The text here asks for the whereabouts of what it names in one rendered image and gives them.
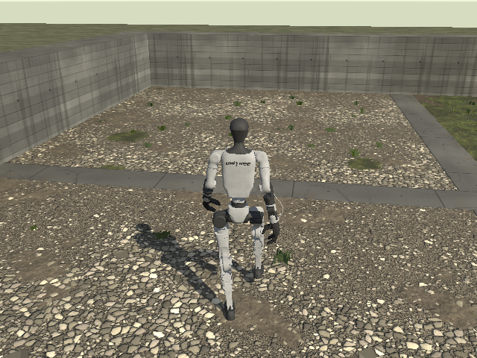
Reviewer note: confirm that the humanoid robot head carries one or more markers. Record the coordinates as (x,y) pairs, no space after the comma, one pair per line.
(239,129)

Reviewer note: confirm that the right robot hand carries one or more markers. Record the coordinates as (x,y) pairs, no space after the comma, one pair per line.
(275,234)

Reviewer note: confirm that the robot right forearm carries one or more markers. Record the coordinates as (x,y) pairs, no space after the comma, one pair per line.
(270,206)

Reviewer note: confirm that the robot right shin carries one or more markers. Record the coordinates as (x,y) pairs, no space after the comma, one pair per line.
(258,245)

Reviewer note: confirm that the left robot hand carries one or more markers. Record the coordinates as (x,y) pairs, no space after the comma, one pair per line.
(214,201)

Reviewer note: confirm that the robot right upper arm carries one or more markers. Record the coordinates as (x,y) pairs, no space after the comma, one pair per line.
(264,171)

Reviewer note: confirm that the robot left forearm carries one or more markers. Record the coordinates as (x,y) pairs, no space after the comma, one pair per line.
(207,193)

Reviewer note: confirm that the robot left upper arm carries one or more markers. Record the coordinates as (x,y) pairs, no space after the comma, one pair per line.
(212,168)

